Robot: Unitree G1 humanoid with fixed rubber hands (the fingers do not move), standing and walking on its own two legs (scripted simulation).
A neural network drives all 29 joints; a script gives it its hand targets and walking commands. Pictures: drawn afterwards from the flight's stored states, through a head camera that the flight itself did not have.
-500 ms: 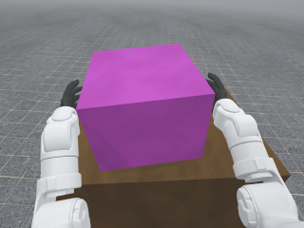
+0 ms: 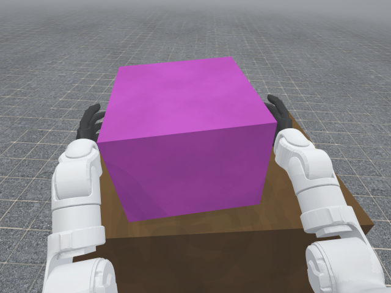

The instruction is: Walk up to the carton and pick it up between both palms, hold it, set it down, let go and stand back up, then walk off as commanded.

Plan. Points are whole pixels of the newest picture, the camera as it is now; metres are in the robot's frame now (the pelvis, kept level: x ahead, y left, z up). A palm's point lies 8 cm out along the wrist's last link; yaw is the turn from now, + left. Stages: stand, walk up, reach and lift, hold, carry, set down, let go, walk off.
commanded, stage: hold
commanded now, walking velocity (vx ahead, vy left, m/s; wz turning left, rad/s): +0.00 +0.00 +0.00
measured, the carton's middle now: (185, 131) +0.44 +0.01 +0.17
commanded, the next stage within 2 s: none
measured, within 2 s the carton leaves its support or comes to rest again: neither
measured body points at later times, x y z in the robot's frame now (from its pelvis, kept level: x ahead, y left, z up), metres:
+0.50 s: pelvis +0.00 +0.00 +0.00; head -0.06 +0.02 +0.45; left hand +0.37 +0.20 +0.20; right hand +0.37 -0.18 +0.21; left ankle +0.02 +0.13 -0.75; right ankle +0.00 -0.13 -0.75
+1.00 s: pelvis +0.00 +0.00 +0.00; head -0.07 +0.02 +0.45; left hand +0.37 +0.19 +0.20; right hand +0.37 -0.18 +0.22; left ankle +0.02 +0.13 -0.75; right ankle +0.00 -0.13 -0.75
